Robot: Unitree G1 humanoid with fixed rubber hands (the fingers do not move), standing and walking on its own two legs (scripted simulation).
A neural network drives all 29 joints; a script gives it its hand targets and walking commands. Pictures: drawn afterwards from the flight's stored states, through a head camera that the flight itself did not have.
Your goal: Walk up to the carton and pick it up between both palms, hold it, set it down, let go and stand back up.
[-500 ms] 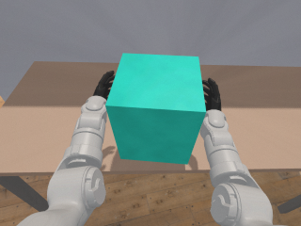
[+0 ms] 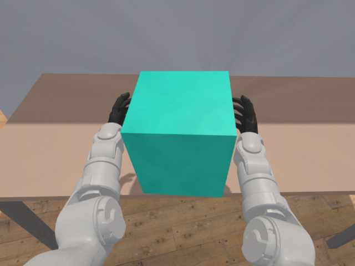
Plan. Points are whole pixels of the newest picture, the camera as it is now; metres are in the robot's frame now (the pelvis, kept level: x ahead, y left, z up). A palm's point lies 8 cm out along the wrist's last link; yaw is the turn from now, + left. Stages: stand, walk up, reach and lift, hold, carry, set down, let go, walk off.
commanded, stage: set down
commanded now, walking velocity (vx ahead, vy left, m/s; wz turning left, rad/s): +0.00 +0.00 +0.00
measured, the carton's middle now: (182, 136) +0.42 -0.02 +0.07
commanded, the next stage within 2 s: none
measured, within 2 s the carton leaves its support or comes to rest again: rests again in 1.20 s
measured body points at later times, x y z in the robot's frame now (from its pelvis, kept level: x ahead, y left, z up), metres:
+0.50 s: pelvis +0.03 +0.00 +0.00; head +0.06 +0.03 +0.45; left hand +0.48 +0.13 +0.10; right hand +0.42 -0.17 +0.10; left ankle -0.02 +0.11 -0.75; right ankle +0.01 -0.14 -0.75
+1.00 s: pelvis +0.00 +0.00 +0.00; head +0.03 +0.02 +0.45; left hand +0.45 +0.13 +0.09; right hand +0.40 -0.17 +0.09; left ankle -0.02 +0.11 -0.75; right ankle +0.01 -0.14 -0.75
